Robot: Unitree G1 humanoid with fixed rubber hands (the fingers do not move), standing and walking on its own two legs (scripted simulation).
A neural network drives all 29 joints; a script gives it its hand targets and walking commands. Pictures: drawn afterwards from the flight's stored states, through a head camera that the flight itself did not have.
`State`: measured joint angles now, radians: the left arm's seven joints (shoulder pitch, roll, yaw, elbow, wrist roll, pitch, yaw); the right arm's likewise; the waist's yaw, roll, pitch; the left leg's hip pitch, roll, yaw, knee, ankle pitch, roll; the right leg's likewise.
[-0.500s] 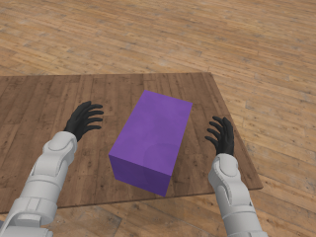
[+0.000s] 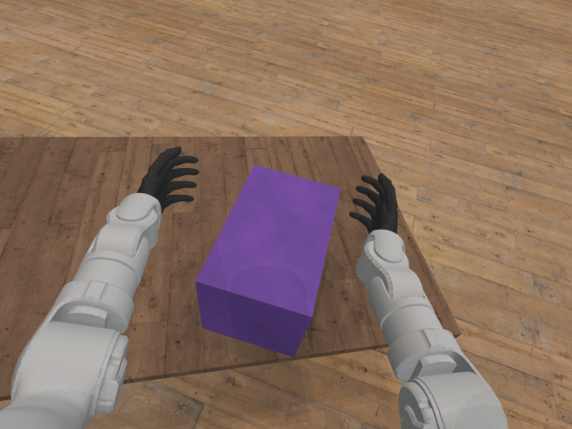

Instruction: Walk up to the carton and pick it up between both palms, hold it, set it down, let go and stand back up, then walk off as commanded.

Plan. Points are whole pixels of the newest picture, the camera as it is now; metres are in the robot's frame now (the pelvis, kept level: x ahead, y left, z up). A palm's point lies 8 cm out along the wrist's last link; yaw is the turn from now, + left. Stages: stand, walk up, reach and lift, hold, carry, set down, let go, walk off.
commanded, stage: reach and lift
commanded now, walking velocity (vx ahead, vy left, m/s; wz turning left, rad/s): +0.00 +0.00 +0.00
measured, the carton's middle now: (273, 256) +0.43 -0.06 -0.06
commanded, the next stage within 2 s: none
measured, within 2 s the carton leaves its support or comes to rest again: neither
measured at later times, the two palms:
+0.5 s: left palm (174, 260) +0.40 +0.10 -0.01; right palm (364, 285) +0.32 -0.19 -0.01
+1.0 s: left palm (175, 246) +0.43 +0.10 -0.01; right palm (352, 279) +0.34 -0.18 -0.03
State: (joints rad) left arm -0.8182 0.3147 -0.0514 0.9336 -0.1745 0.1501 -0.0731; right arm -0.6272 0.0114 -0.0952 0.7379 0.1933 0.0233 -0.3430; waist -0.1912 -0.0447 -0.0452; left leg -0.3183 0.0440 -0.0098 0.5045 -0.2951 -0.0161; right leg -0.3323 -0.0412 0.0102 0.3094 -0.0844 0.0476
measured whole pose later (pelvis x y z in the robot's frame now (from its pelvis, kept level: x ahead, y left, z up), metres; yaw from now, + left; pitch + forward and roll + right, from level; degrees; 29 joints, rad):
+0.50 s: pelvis -0.03 -0.01 -0.01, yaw +1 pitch +14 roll -2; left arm -0.90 0.23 0.03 1.43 -0.10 -0.17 -0.06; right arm -0.69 0.08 -0.17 1.16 0.07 -0.28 -0.33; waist -0.21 0.00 -0.10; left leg -0.58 0.04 -0.03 0.61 -0.28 -0.02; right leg -0.60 -0.04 0.00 0.42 -0.08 0.06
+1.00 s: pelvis -0.02 +0.01 -0.04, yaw +0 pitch +23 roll -2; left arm -0.99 0.19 0.01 1.52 -0.07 -0.29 -0.01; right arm -0.81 0.05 -0.32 1.34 -0.01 -0.45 -0.30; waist -0.19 0.09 -0.24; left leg -0.85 0.02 -0.02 0.81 -0.37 0.00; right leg -0.89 -0.07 0.02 0.66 -0.16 0.07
